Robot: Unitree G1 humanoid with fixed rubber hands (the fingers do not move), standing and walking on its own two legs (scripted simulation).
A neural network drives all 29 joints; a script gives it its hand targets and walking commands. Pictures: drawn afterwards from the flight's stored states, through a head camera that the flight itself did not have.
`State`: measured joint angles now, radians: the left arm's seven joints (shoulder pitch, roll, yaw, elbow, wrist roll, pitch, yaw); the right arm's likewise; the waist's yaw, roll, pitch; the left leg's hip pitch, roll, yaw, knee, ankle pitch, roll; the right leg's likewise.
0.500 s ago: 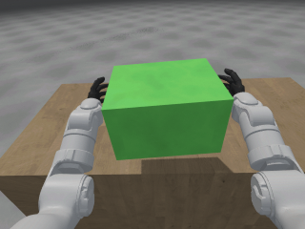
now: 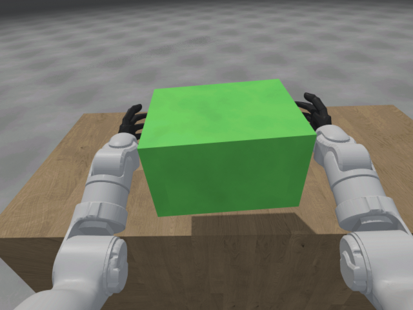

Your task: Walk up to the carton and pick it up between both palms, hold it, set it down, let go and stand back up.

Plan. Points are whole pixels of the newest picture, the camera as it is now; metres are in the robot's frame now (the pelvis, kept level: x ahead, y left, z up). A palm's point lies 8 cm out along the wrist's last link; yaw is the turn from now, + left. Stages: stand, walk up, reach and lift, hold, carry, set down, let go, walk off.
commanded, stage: hold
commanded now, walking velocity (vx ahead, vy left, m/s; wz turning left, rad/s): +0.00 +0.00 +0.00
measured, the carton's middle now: (221, 143) +0.41 +0.00 +0.17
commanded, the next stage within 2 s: set down in 1.40 s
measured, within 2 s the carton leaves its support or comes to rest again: neither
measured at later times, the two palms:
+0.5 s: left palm (128, 140) +0.38 +0.19 +0.20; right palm (319, 131) +0.39 -0.18 +0.21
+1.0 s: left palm (128, 140) +0.38 +0.19 +0.20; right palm (319, 131) +0.39 -0.18 +0.21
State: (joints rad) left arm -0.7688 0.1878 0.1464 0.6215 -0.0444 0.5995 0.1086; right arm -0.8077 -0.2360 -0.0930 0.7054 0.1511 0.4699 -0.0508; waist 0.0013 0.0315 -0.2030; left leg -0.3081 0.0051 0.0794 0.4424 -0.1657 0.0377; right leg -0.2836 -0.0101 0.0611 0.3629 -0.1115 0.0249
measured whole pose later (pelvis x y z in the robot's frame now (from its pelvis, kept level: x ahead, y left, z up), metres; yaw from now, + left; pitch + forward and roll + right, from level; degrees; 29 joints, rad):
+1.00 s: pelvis +0.00 +0.00 +0.00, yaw +0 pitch +2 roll -1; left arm -0.77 0.19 0.15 0.62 -0.04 0.60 0.11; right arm -0.81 -0.24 -0.09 0.70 0.15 0.47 -0.05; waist 0.00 0.03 -0.20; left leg -0.31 0.00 0.08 0.44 -0.17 0.04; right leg -0.28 -0.01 0.06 0.36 -0.11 0.03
